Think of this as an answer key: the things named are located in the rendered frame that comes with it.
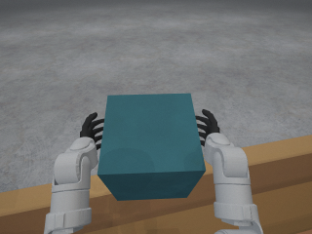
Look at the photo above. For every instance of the robot right forearm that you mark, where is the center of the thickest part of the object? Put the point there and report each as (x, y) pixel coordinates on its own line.
(233, 195)

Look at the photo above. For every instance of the right robot hand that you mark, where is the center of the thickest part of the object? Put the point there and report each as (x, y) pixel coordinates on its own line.
(211, 123)

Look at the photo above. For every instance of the left robot hand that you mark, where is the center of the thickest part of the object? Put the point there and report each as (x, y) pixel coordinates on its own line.
(88, 128)

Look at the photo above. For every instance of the robot left forearm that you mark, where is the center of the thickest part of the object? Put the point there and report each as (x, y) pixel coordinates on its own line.
(70, 202)

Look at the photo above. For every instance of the carton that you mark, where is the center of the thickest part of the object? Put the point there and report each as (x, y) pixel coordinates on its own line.
(150, 147)

